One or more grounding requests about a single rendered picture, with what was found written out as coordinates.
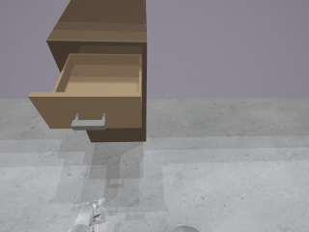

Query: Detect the cabinet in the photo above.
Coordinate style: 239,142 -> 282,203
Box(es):
46,0 -> 148,143

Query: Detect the robot left hand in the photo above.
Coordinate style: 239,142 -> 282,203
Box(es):
74,196 -> 108,232

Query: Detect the drawer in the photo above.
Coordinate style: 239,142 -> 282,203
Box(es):
28,53 -> 142,130

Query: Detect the handle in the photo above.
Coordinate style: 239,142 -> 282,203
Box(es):
71,113 -> 106,131

